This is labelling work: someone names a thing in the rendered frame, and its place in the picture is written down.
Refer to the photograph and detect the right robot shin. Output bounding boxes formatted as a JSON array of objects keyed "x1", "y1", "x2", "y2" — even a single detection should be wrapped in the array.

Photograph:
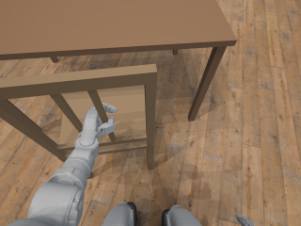
[{"x1": 168, "y1": 205, "x2": 181, "y2": 212}]

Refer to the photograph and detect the robot right thigh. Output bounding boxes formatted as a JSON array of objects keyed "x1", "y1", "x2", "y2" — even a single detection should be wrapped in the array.
[{"x1": 166, "y1": 208, "x2": 202, "y2": 226}]

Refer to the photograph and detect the left robot hand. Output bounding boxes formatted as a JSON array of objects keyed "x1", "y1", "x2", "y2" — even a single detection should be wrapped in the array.
[{"x1": 82, "y1": 102, "x2": 118, "y2": 137}]

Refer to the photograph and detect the robot left forearm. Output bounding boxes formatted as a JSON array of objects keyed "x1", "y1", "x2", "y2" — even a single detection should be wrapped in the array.
[{"x1": 27, "y1": 129, "x2": 99, "y2": 218}]

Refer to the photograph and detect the table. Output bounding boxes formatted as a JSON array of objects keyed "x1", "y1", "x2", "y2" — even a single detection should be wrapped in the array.
[{"x1": 0, "y1": 0, "x2": 237, "y2": 131}]

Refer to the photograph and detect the chair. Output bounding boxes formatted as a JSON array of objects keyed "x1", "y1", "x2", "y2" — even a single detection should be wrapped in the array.
[{"x1": 0, "y1": 64, "x2": 158, "y2": 179}]

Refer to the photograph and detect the robot left upper arm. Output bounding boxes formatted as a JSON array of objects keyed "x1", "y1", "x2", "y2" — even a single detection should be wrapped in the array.
[{"x1": 8, "y1": 182, "x2": 85, "y2": 226}]

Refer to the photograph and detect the right robot hand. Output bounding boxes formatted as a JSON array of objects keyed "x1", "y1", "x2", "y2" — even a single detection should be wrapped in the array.
[{"x1": 236, "y1": 214, "x2": 255, "y2": 226}]

